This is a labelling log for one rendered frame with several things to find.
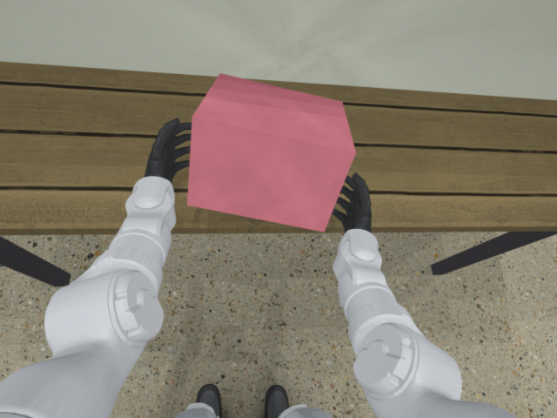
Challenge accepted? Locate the robot left hand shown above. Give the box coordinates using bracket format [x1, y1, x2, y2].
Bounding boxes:
[144, 118, 191, 183]

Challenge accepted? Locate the robot left shin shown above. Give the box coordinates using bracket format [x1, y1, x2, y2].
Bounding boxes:
[186, 402, 216, 416]

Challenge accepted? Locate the robot right hand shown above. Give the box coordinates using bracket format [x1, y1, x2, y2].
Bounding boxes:
[332, 172, 372, 233]

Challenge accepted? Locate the robot right foot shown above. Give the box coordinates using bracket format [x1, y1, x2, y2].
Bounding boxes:
[265, 385, 289, 418]

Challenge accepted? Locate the right robot upper arm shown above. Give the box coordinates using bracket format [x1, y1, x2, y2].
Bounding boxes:
[353, 323, 519, 418]

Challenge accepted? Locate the robot left forearm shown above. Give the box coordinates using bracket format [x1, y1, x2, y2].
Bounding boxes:
[44, 176, 176, 351]

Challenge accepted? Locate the table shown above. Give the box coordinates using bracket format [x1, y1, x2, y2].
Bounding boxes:
[0, 62, 557, 287]

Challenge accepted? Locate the carton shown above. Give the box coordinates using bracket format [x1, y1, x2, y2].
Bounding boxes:
[187, 73, 356, 232]

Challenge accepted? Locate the robot right forearm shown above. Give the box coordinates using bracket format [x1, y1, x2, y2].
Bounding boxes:
[332, 229, 426, 356]

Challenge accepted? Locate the left robot upper arm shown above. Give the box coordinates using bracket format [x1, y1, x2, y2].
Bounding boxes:
[0, 268, 164, 418]

